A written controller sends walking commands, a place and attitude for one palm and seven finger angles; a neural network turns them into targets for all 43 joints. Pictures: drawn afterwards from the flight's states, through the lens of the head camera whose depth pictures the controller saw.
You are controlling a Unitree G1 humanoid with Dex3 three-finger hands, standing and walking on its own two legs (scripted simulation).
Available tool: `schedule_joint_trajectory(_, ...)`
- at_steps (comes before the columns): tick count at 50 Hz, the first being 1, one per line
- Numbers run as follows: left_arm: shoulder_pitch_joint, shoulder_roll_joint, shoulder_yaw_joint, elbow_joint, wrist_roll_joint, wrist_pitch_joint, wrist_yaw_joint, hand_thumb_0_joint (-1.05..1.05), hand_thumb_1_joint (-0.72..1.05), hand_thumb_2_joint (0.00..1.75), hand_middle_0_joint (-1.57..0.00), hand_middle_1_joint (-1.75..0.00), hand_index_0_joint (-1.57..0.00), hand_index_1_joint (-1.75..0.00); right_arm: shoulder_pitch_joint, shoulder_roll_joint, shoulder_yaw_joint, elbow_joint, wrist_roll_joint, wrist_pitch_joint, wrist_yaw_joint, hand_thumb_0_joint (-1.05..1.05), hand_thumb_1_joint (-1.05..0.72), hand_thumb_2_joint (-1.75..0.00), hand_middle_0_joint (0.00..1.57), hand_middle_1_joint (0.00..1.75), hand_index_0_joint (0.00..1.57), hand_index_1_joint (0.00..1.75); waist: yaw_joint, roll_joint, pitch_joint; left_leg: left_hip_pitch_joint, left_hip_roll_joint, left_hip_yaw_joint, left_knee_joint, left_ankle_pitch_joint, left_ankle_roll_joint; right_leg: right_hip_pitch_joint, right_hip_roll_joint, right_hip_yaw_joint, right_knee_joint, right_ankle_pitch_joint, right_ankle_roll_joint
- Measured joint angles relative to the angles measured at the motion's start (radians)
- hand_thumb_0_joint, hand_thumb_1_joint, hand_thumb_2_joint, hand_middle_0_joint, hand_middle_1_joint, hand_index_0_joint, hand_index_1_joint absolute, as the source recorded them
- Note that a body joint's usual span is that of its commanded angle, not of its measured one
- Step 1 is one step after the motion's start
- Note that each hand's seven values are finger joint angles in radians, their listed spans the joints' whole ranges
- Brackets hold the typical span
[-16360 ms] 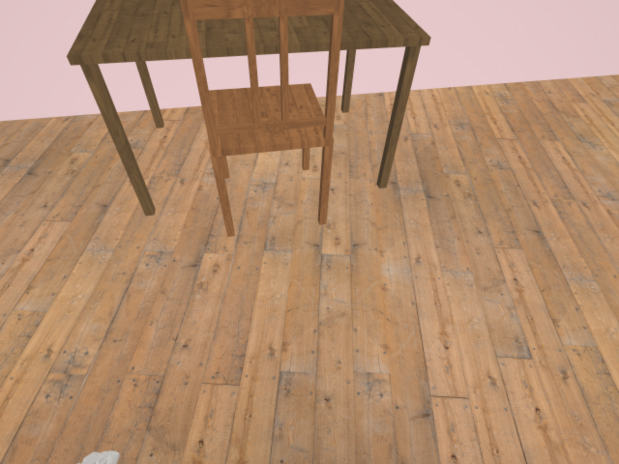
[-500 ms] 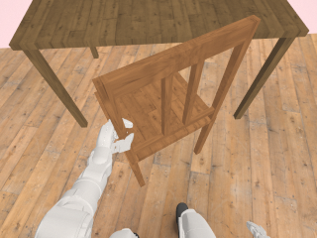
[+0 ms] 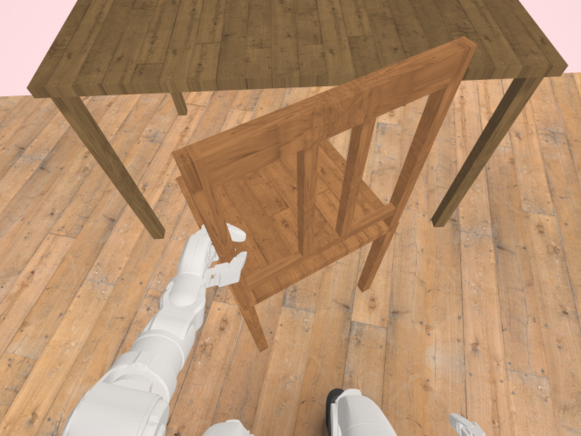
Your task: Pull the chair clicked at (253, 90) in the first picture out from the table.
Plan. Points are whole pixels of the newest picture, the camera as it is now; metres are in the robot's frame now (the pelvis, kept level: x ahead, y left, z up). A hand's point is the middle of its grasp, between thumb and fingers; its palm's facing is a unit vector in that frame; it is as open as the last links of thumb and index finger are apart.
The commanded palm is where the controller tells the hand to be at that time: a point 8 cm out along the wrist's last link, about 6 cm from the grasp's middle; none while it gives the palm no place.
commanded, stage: step backward, pulling the chair out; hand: left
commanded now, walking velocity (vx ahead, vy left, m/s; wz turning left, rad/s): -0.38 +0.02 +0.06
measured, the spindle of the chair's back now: (306, 208) +0.47 -0.03 -0.05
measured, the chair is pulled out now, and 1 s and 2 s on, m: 0.18 0.18 0.20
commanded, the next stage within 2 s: stop walking, hand still on the chair in 1.70 s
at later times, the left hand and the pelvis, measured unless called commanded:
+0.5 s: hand (232, 268) +0.36 +0.09 -0.05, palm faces -0.09 -0.97 -0.21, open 6.0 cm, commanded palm +0.36 +0.14 -0.04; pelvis -0.01 +0.00 +0.00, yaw +1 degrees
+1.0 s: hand (232, 268) +0.36 +0.10 -0.05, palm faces -0.12 -0.97 -0.20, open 6.0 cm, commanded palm +0.36 +0.15 -0.04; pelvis -0.01 +0.01 +0.01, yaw +0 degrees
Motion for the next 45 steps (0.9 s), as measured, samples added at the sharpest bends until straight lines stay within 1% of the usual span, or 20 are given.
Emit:
schedule_joint_trajectory(3,-0.014,-0.005,0.012,0.02,0.002,-0.011,0.0,-0.01,0.58,0.72,-0.17,-1.15,-0.47,-1.42,-0.024,0.001,-0.001,0.018,0.003,-0.003,0.004,0.01,-0.9,-0.9,0.2,0.3,0.21,0.3,-0.005,0.017,0.004,-0.014,0.008,-0.017,0.009,0.001,-0.005,0.001,0.006,-0.018,-0.008,-0.006,-0.006)
schedule_joint_trajectory(6,-0.04,-0.013,0.021,0.04,0.006,-0.012,0.006,0.0,0.58,0.72,-0.17,-1.15,-0.47,-1.42,-0.046,-0.012,-0.002,0.03,0.006,-0.007,0.004,0.01,-0.9,-0.9,0.21,0.3,0.21,0.3,-0.015,0.024,0.014,-0.026,0.003,-0.032,0.021,-0.027,0.004,0.01,0.001,-0.031,-0.031,0.011,-0.005)
schedule_joint_trajectory(7,-0.047,-0.015,0.022,0.043,0.007,-0.009,0.008,0.0,0.58,0.72,-0.17,-1.15,-0.47,-1.42,-0.051,-0.017,-0.001,0.031,0.006,-0.008,0.003,0.01,-0.9,-0.9,0.21,0.3,0.21,0.3,-0.019,0.022,0.018,-0.026,0.001,-0.033,0.016,-0.021,0.006,0.013,-0.002,-0.032,-0.038,0.017,-0.003)
schedule_joint_trajectory(9,-0.056,-0.015,0.017,0.043,0.006,0.0,0.012,0.0,0.59,0.72,-0.16,-1.15,-0.46,-1.42,-0.057,-0.026,0.001,0.031,0.005,-0.008,0.0,0.01,-0.9,-0.9,0.21,0.3,0.21,0.3,-0.022,0.014,0.023,-0.015,-0.003,-0.027,-0.015,0.049,0.009,0.019,-0.006,-0.029,-0.054,0.028,0.004)
schedule_joint_trajectory(12,-0.04,-0.007,0.0,0.026,0.004,0.011,0.012,0.0,0.6,0.71,-0.15,-1.14,-0.45,-1.42,-0.043,-0.026,0.002,0.01,0.003,0.0,-0.005,0.01,-0.9,-0.9,0.2,0.3,0.21,0.3,-0.016,-0.008,0.011,-0.001,-0.01,-0.004,-0.045,0.047,0.012,0.016,-0.013,-0.009,-0.066,0.034,0.013)
schedule_joint_trajectory(15,-0.017,0.002,-0.011,0.002,0.004,0.013,0.005,0.0,0.6,0.71,-0.15,-1.15,-0.45,-1.42,-0.019,-0.017,0.005,-0.013,-0.001,0.006,-0.008,0.01,-0.9,-0.9,0.2,0.3,0.21,0.3,-0.006,-0.021,0.005,0.006,-0.013,0.009,-0.045,0.036,0.01,0.008,-0.018,-0.001,-0.047,0.033,0.01)
schedule_joint_trajectory(19,-0.002,0.009,-0.01,-0.011,0.004,0.007,-0.003,0.0,0.58,0.72,-0.17,-1.15,-0.46,-1.41,-0.015,-0.003,0.005,-0.009,0.001,0.011,-0.005,0.01,-0.9,-0.9,0.2,0.3,0.2,0.3,0.001,-0.007,0.007,0.001,0.002,0.0,-0.013,0.013,-0.001,0.003,-0.006,-0.011,-0.012,0.002,-0.001)
schedule_joint_trajectory(21,-0.003,0.007,-0.002,-0.003,0.003,-0.001,-0.004,0.0,0.57,0.73,-0.17,-1.15,-0.47,-1.41,-0.022,-0.002,0.003,0.003,0.004,0.009,-0.003,0.01,-0.9,-0.9,0.2,0.3,0.21,0.3,-0.002,0.005,0.007,-0.004,0.009,-0.007,-0.006,0.009,-0.005,0.006,0.0,-0.02,-0.016,0.001,-0.006)
schedule_joint_trajectory(24,-0.018,-0.002,0.008,0.019,0.005,-0.01,0.002,0.0,0.57,0.74,-0.17,-1.15,-0.47,-1.41,-0.034,-0.012,0.002,0.022,0.008,0.002,-0.001,0.01,-0.9,-0.9,0.2,0.3,0.21,0.3,-0.011,0.019,0.012,-0.011,0.009,-0.023,0.002,-0.007,0.004,0.018,0.002,-0.033,-0.04,0.014,-0.008)
schedule_joint_trajectory(27,-0.032,-0.008,0.009,0.033,0.007,-0.006,0.008,0.0,0.58,0.73,-0.16,-1.15,-0.46,-1.41,-0.039,-0.024,0.003,0.032,0.008,-0.002,-0.003,0.01,-0.9,-0.9,0.2,0.3,0.21,0.3,-0.016,0.015,0.016,-0.003,0.004,-0.024,-0.02,0.032,0.006,0.029,-0.003,-0.034,-0.063,0.029,0.0)
schedule_joint_trajectory(32,-0.021,0.0,-0.005,0.022,0.003,0.008,0.008,0.01,0.59,0.72,-0.14,-1.15,-0.45,-1.41,-0.017,-0.02,0.007,0.008,0.003,0.003,-0.01,0.01,-0.9,-0.9,0.2,0.3,0.21,0.3,-0.009,-0.015,0.005,0.019,-0.007,0.002,-0.06,0.042,0.008,0.028,-0.01,-0.008,-0.076,0.041,0.01)
schedule_joint_trajectory(37,-0.005,0.012,-0.006,-0.003,0.002,0.016,-0.003,0.0,0.58,0.73,-0.16,-1.15,-0.46,-1.41,-0.009,-0.003,0.009,-0.004,0.003,0.01,-0.008,0.01,-0.9,-0.9,0.2,0.3,0.21,0.3,-0.002,-0.013,0.007,0.016,0.002,0.0,-0.032,0.023,-0.001,0.019,-0.003,-0.01,-0.035,0.014,-0.001)
schedule_joint_trajectory(40,-0.009,0.011,0.003,0.006,0.001,0.01,-0.002,0.0,0.58,0.74,-0.16,-1.15,-0.46,-1.41,-0.021,-0.004,0.007,0.008,0.006,0.006,-0.005,0.01,-0.9,-0.9,0.2,0.3,0.21,0.3,-0.008,0.003,0.008,0.005,0.011,-0.011,-0.016,0.015,-0.004,0.02,0.004,-0.022,-0.039,0.014,-0.007)
schedule_joint_trajectory(43,-0.026,0.001,0.01,0.023,0.005,0.008,0.004,0.01,0.58,0.74,-0.16,-1.15,-0.46,-1.4,-0.034,-0.016,0.005,0.02,0.009,0.003,-0.002,0.01,-0.9,-0.9,0.2,0.3,0.21,0.3,-0.018,0.013,0.014,-0.008,0.006,-0.028,0.001,-0.015,0.007,0.03,0.003,-0.034,-0.062,0.028,-0.005)
schedule_joint_trajectory(45,-0.037,-0.005,0.008,0.029,0.007,0.012,0.009,0.01,0.58,0.73,-0.15,-1.15,-0.46,-1.4,-0.037,-0.026,0.007,0.023,0.009,0.002,-0.003,0.01,-0.9,-0.9,0.2,0.3,0.21,0.3,-0.022,0.014,0.018,-0.004,0.003,-0.03,-0.018,0.031,0.01,0.036,0.0,-0.036,-0.076,0.038,0.0)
